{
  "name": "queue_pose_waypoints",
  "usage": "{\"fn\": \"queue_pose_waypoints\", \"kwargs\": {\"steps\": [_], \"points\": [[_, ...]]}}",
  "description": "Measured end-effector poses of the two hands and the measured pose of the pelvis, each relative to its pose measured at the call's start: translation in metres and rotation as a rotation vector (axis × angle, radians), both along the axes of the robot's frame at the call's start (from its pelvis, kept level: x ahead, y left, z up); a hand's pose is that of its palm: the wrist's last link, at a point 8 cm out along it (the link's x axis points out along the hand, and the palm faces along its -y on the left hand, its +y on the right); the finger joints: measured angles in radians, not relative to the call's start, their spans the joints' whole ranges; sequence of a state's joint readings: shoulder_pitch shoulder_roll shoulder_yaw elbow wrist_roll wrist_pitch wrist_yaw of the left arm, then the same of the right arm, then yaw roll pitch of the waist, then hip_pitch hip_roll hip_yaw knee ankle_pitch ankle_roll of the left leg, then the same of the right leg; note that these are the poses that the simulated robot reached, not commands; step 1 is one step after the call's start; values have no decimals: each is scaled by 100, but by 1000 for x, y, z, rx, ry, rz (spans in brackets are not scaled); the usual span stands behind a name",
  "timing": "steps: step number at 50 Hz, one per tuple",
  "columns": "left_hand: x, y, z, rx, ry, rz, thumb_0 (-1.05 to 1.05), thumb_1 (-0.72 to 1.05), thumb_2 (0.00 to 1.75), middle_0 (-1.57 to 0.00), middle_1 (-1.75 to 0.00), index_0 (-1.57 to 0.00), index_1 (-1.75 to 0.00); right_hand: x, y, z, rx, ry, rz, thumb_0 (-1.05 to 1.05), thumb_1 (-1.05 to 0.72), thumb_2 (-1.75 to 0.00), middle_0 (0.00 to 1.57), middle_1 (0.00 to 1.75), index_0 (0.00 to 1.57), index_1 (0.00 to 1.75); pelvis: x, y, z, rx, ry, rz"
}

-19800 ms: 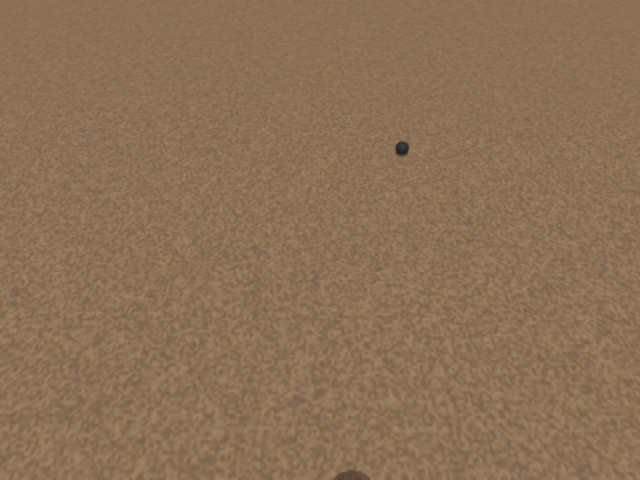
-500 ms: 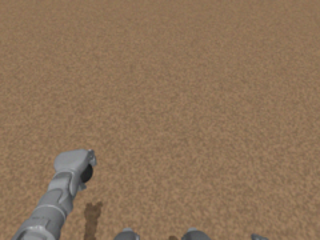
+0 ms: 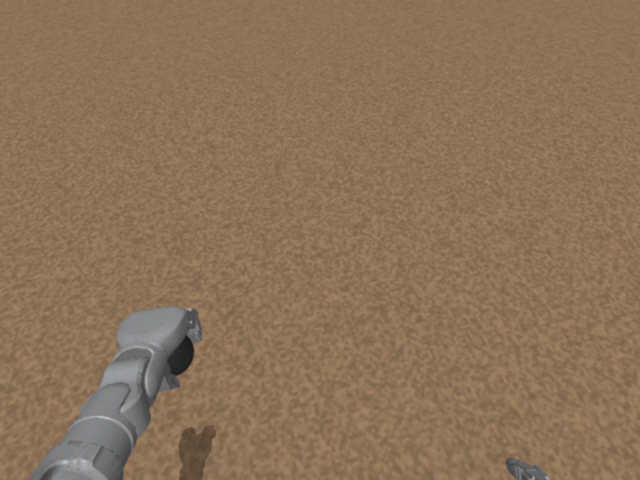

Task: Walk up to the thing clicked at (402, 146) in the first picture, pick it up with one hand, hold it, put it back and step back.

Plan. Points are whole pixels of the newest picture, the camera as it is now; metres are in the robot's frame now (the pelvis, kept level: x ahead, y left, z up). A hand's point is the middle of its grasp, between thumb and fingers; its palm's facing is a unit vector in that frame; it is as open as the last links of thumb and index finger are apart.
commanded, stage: hold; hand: left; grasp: from above
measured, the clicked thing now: (169, 353) +0.33 +0.23 -0.09
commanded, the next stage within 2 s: crouch in 1.58 s
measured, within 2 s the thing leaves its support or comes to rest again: neither
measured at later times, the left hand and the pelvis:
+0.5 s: hand (165, 358) +0.30 +0.22 -0.04, palm faces -0.46 -0.06 -0.89, open 8.7 cm; pelvis +0.00 -0.01 +0.01, yaw +0 degrees
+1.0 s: hand (158, 364) +0.29 +0.22 -0.03, palm faces -0.45 -0.06 -0.89, open 8.8 cm; pelvis -0.01 +0.00 +0.02, yaw +0 degrees
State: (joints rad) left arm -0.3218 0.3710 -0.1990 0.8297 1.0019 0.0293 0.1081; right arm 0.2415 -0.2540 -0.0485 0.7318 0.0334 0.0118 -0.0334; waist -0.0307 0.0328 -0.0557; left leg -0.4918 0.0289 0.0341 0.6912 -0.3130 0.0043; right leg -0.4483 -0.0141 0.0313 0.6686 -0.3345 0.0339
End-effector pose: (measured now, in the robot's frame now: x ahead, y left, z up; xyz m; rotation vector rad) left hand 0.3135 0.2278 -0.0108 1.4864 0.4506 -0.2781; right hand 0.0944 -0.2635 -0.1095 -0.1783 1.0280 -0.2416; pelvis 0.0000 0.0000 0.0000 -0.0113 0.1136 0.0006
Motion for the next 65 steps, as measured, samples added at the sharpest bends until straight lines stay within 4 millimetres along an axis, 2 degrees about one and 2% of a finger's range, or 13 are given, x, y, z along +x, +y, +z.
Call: {"fn": "queue_pose_waypoints", "kwargs": {"steps": [11,29,52,65], "points": [[1,-5,12,-7,12,-18,-1,13,58,-66,-67,-73,-66,8,-2,7,8,-16,2,1,-90,-90,20,30,20,30,4,-2,6,3,-26,-4],[-9,-10,27,-7,8,-30,-1,11,62,-65,-69,-72,-68,17,-2,15,20,-43,18,1,-90,-90,20,30,20,30,0,-6,12,8,-62,-4],[-22,-8,43,-7,2,-41,0,11,65,-62,-72,-69,-71,32,8,23,38,-96,46,1,-91,-90,20,30,20,30,-6,-4,16,9,-97,-4],[-29,-11,42,-18,14,-45,0,10,68,-61,-74,-68,-73,34,10,24,44,-106,53,1,-91,-90,20,30,20,30,-8,-5,17,11,-107,-2]]}}
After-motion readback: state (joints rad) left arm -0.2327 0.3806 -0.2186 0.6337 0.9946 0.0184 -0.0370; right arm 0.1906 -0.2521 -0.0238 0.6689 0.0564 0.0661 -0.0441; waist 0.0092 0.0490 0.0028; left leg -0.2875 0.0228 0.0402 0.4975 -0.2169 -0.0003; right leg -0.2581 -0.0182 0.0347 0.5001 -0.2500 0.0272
